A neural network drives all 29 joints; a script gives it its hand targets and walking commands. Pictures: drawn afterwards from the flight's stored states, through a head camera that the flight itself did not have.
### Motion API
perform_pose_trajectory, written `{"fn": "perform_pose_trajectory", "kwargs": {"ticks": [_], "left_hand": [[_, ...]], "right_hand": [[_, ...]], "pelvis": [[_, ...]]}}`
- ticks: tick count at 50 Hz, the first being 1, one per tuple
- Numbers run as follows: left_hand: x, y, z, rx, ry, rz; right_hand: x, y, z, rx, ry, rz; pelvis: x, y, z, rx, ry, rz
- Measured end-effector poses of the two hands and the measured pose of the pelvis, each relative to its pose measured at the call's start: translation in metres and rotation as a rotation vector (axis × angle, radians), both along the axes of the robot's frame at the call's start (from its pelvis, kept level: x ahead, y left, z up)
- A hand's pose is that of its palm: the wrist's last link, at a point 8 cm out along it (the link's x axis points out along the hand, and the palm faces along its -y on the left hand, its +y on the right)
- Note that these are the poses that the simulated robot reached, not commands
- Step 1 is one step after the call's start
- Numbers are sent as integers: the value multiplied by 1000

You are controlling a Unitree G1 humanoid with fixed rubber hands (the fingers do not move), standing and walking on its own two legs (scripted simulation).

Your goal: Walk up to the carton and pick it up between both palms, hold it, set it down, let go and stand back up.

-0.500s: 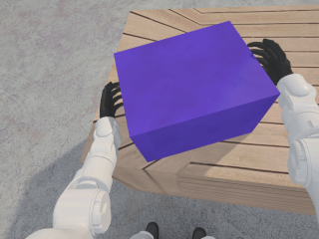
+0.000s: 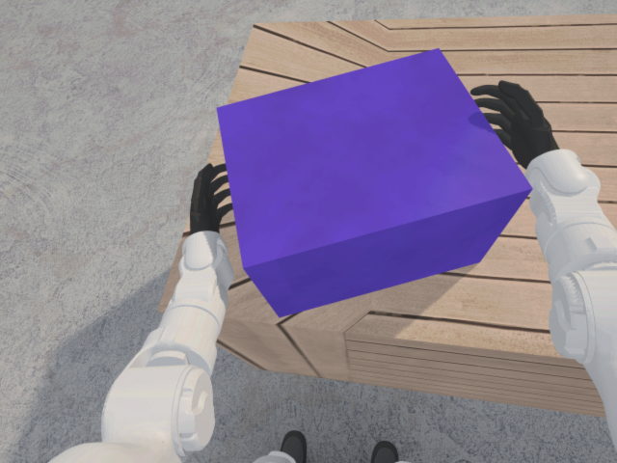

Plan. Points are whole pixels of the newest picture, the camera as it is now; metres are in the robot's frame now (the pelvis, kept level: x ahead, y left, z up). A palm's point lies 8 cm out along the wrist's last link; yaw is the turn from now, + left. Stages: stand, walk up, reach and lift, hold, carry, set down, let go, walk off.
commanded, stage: reach and lift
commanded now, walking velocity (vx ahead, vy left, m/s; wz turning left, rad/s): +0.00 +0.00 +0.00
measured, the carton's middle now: (355, 189) +0.47 +0.01 +0.00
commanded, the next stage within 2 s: none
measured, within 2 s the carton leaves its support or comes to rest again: leaves its support in 0.58 s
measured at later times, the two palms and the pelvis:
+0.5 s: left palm (198, 242) +0.36 +0.21 +0.03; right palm (525, 163) +0.46 -0.19 +0.08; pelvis -0.02 +0.00 +0.00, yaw +0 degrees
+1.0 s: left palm (176, 251) +0.34 +0.23 +0.05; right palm (520, 169) +0.43 -0.17 +0.10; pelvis -0.03 +0.01 +0.00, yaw -1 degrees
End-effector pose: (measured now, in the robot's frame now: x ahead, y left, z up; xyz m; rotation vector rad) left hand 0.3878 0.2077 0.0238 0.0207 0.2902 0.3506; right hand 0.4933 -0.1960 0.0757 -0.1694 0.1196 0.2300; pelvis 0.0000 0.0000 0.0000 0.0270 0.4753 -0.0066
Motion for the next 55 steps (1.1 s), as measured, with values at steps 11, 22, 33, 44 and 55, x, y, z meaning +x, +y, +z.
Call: {"fn": "perform_pose_trajectory", "kwargs": {"ticks": [11, 22, 33, 44, 55], "left_hand": [[-8, 2, 2, -27, 7, 31], [-24, 4, 1, -79, 16, 64], [-37, 6, 5, -134, 22, 99], [-46, 12, 15, -176, 18, 128], [-58, 26, 27, -176, -1, 124]], "right_hand": [[-11, 5, 0, -2, 8, -12], [-27, 10, 1, -10, 32, -19], [-41, 13, 7, -1, 79, -34], [-52, 21, 19, -33, 98, -45], [-65, 35, 31, -35, 95, -51]], "pelvis": [[-4, 0, 0, 0, -5, 0], [-14, 0, 0, 0, -20, -2], [-21, 2, -1, -1, -30, -5], [-26, 5, -1, -4, -41, -6], [-36, 7, -1, -8, -66, -7]]}}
